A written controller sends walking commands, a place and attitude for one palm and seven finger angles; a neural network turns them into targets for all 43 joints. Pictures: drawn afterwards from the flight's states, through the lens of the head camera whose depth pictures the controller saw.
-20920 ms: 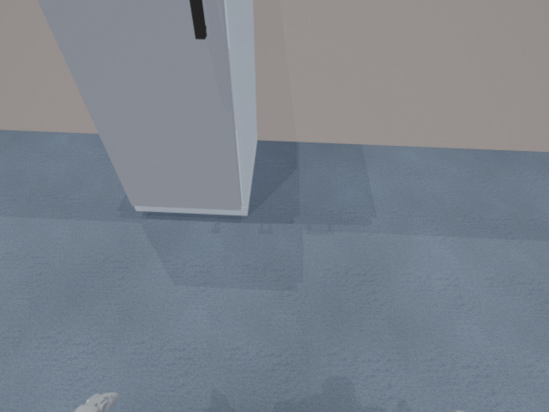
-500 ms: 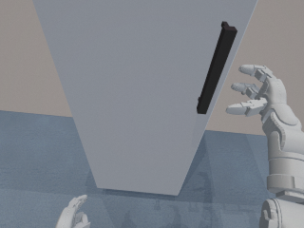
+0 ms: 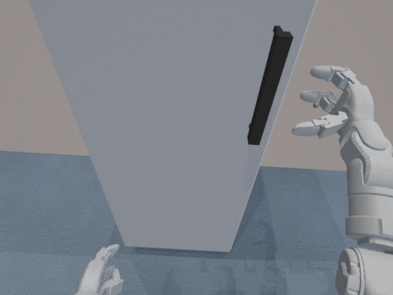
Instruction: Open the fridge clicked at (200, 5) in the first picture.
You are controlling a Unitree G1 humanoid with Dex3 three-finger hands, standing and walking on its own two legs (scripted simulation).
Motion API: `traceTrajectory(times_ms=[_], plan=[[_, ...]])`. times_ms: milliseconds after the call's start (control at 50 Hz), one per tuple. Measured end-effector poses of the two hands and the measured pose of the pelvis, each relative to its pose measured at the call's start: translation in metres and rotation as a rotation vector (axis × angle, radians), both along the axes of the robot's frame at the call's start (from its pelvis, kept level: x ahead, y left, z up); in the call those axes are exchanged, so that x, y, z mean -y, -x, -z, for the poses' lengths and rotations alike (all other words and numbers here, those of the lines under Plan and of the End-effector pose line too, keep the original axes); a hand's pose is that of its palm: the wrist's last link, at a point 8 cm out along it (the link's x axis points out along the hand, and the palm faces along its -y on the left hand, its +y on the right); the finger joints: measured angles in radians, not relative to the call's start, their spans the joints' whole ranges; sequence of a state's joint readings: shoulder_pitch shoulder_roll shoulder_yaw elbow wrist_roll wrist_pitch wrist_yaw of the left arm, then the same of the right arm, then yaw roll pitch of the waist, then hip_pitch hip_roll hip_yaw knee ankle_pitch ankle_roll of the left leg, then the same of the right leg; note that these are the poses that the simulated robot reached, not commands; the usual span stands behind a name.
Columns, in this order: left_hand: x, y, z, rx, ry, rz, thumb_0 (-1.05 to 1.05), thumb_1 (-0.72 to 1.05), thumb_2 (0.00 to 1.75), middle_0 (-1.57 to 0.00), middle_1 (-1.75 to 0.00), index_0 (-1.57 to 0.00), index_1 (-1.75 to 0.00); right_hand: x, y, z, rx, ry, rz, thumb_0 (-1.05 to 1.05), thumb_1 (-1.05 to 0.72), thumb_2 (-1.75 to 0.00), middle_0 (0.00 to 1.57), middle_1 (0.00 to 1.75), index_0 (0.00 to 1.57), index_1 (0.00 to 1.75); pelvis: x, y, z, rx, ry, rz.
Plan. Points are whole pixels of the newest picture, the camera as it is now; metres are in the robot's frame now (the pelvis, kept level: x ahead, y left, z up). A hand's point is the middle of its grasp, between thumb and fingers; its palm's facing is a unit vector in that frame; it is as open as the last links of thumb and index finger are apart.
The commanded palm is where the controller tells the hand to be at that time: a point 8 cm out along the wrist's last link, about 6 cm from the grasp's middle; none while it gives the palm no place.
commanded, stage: move the hooked fingers beside the handle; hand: right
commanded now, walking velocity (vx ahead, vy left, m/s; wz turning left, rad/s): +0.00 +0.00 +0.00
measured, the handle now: (264, 91) +0.47 -0.11 +0.22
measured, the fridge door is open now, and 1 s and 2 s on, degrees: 0 0 0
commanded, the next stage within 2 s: feel for the door with the fingertips in 1.24 s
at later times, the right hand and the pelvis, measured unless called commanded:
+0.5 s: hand (313, 111) +0.40 -0.20 +0.22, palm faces +0.03 +1.00 -0.02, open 14.0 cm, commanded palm +0.37 -0.23 +0.22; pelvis +0.01 -0.01 +0.00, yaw +0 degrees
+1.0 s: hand (300, 110) +0.40 -0.17 +0.22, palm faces +0.03 +1.00 +0.00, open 14.0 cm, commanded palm +0.38 -0.23 +0.23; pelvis +0.00 +0.00 +0.00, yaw +0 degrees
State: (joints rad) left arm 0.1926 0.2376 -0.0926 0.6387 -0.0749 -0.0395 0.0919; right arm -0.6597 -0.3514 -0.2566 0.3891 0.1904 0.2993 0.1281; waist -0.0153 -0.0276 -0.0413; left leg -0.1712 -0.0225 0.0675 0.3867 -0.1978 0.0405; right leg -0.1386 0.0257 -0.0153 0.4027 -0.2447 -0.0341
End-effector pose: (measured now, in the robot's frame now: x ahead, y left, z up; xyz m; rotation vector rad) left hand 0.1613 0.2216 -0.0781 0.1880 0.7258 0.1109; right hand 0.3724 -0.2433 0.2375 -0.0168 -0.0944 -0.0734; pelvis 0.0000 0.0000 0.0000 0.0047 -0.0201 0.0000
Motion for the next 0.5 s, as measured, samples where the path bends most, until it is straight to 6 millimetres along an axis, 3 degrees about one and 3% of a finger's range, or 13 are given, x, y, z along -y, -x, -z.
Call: traceTrajectory(times_ms=[80,220,320,400,500], plan=[[-0.003,0.007,0.005,-0.025,0.002,-0.013,0.01,0.91,0.9,-0.2,-0.3,-0.21,-0.3,0.008,-0.009,-0.001,-0.072,0.013,-0.01,-0.01,0.5,-0.3,0.3,1.2,0.3,1.2,0.002,-0.001,0.0,-0.011,-0.002,0.005],[-0.01,0.02,0.012,-0.061,-0.001,-0.043,0.01,0.91,0.9,-0.2,-0.3,-0.2,-0.3,-0.003,-0.006,0.027,-0.106,-0.018,-0.072,-0.01,0.5,-0.3,0.3,1.2,0.3,1.2,0.006,-0.003,0.0,-0.021,-0.001,-0.007],[-0.01,0.019,0.008,-0.05,-0.012,-0.043,0.02,0.91,0.9,-0.2,-0.3,-0.2,-0.3,-0.003,-0.001,0.013,0.004,-0.013,-0.045,-0.01,0.5,-0.3,0.3,1.2,0.3,1.2,0.005,-0.005,0.0,-0.009,-0.001,-0.013],[-0.008,0.013,0.006,-0.038,-0.009,-0.038,0.02,0.91,0.9,-0.2,-0.3,-0.2,-0.3,0.003,-0.006,0.002,-0.012,0.001,-0.025,-0.01,0.5,-0.3,0.31,1.2,0.3,1.2,0.006,-0.005,0.0,-0.009,-0.003,-0.007],[-0.005,0.007,0.006,-0.026,0.006,-0.033,0.01,0.91,0.9,-0.2,-0.3,-0.2,-0.3,0.005,-0.006,0.014,-0.103,0.004,-0.038,-0.01,0.5,-0.3,0.3,1.2,0.3,1.2,0.007,-0.005,0.0,-0.018,-0.003,-0.006]])
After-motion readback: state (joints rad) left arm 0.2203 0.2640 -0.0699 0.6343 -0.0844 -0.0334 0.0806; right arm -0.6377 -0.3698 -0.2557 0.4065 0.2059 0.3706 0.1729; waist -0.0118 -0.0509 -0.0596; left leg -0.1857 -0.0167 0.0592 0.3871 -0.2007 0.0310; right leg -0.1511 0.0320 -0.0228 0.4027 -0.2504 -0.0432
